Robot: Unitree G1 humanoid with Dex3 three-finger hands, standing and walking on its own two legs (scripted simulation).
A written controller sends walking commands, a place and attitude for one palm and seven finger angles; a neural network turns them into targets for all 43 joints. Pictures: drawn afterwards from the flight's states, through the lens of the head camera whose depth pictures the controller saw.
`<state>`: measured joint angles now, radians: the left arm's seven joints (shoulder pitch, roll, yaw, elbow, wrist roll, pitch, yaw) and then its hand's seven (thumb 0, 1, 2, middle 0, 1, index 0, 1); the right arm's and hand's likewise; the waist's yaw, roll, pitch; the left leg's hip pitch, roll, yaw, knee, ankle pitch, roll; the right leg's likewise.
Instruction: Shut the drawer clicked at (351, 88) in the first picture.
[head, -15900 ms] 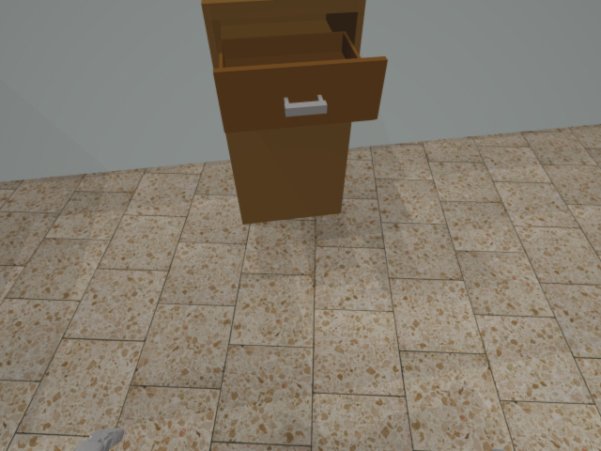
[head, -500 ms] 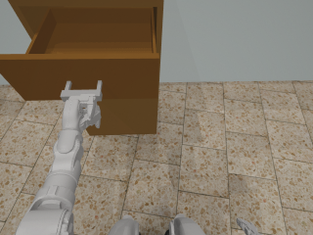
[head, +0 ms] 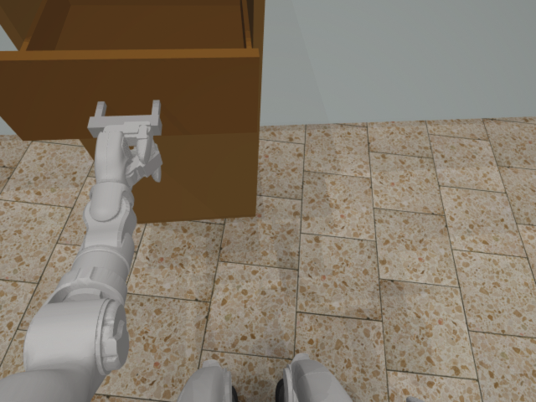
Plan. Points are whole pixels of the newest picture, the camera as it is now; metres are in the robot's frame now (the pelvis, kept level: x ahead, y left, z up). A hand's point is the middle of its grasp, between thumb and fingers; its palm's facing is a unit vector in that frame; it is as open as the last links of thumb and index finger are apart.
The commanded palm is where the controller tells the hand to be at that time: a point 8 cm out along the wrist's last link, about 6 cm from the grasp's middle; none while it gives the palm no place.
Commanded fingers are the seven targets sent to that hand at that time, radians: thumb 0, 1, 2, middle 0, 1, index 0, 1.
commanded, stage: push the drawer shut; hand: left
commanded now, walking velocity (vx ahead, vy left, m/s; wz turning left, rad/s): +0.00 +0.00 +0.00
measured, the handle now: (127, 116) +0.54 +0.18 +0.07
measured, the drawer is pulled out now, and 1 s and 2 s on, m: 0.18 0.06 0.00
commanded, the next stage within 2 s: pull the fist back off the drawer in 1.66 s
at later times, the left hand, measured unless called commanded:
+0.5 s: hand (160, 121) +0.54 +0.14 +0.05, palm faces +0.05 -1.00 -0.04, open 3.8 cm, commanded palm +0.54 +0.18 +0.07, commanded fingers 0.00 0.90 0.90 -1.40 -1.60 -1.40 -1.60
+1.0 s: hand (162, 99) +0.59 +0.14 +0.05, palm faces +0.05 -1.00 -0.03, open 3.8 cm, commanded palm +0.59 +0.18 +0.07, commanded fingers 0.00 0.90 0.90 -1.40 -1.60 -1.40 -1.60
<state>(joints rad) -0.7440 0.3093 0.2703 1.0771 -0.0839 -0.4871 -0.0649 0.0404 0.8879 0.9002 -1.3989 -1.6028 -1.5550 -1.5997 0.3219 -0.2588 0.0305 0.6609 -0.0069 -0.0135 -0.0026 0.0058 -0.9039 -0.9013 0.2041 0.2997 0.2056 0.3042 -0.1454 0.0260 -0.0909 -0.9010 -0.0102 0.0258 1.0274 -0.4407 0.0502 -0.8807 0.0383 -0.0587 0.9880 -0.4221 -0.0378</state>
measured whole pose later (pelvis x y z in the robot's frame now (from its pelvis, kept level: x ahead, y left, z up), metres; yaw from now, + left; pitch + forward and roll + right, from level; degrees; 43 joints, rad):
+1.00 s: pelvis +0.02 +0.00 -0.01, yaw -1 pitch +27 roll -4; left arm -1.11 0.54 0.40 1.32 0.03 -0.39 -0.05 0.04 0.90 0.89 -1.40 -1.60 -1.57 -1.60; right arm 0.42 -0.27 0.05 0.65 -0.06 0.06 0.04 0.00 -0.90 -0.90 0.20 0.30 0.21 0.30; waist -0.27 0.05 -0.10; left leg -1.07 0.02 0.00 1.09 -0.48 0.05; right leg -1.03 0.07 -0.08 0.99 -0.43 -0.04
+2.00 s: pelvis +0.00 +0.02 -0.03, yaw -4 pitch +32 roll -8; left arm -1.40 0.77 0.43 1.45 0.15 -0.27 -0.05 0.06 0.90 0.89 -1.40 -1.60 -1.55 -1.60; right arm 0.50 -0.25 0.11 0.64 -0.09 0.01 0.05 0.00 -0.90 -0.90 0.20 0.30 0.21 0.30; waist -0.40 0.08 -0.07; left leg -1.25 0.03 -0.03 1.17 -0.47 0.07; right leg -1.18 0.09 -0.11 1.02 -0.40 -0.02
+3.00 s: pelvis +0.05 +0.01 +0.04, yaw -1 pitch +13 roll -3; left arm -0.47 0.34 0.28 0.68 -0.19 -0.26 -0.17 0.01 0.90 0.90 -1.40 -1.60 -1.40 -1.60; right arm 0.36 -0.26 0.02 0.57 0.04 0.08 0.03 0.00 -0.91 -0.90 0.20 0.30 0.20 0.30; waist -0.09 0.05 -0.14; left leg -0.61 0.00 0.01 0.82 -0.43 0.05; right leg -0.58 0.07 -0.03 0.73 -0.38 -0.03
